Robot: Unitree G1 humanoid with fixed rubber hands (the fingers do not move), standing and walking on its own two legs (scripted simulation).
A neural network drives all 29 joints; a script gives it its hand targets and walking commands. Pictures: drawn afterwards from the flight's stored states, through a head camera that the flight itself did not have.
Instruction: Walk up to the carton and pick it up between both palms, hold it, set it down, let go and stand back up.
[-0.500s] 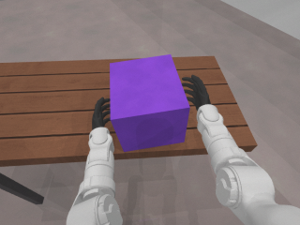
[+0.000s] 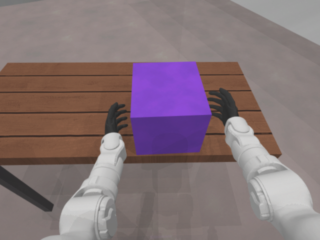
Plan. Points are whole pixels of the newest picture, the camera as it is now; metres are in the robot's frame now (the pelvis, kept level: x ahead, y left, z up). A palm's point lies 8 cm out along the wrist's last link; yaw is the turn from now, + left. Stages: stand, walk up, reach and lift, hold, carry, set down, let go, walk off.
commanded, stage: set down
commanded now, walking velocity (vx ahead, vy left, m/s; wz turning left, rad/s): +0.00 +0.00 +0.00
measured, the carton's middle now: (166, 107) +0.49 +0.03 +0.03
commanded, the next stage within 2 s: none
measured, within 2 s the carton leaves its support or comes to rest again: neither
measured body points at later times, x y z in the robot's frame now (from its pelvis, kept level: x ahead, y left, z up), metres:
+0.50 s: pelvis -0.01 +0.00 +0.00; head -0.01 +0.01 +0.45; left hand +0.32 +0.21 +0.04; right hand +0.38 -0.17 +0.06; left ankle +0.02 +0.13 -0.74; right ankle +0.00 -0.10 -0.74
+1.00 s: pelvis +0.00 +0.00 +0.00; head -0.01 +0.01 +0.45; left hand +0.27 +0.21 +0.04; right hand +0.32 -0.19 +0.04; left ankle +0.02 +0.13 -0.74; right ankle +0.00 -0.10 -0.74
